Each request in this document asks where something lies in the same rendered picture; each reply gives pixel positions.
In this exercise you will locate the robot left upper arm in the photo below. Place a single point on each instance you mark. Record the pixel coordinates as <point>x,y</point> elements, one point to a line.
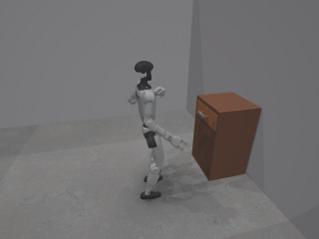
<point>132,98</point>

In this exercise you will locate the robot right hand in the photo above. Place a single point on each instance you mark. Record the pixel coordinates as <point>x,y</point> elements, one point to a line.
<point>175,141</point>

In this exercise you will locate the robot left hand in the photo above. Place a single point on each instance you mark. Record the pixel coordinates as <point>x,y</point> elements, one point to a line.
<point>159,91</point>

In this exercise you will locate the right robot forearm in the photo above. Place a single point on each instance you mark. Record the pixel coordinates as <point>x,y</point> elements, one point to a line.
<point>154,127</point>

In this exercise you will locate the handle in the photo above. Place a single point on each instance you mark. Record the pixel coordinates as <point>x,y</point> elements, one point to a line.
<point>200,113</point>

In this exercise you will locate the robot foot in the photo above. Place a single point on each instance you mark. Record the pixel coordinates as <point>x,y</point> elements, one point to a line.
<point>153,195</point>
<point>146,178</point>

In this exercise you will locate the left robot foot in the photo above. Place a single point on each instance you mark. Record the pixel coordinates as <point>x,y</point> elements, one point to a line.
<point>146,178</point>

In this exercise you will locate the drawer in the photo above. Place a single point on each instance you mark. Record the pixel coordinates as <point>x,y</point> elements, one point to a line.
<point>212,117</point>

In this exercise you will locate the right robot foot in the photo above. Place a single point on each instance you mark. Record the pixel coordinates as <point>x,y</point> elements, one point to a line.
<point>153,195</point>

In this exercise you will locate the robot right upper arm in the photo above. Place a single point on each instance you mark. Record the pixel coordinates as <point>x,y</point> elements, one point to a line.
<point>149,100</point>

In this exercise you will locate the cabinet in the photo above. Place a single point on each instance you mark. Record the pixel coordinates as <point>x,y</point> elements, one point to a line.
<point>224,152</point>

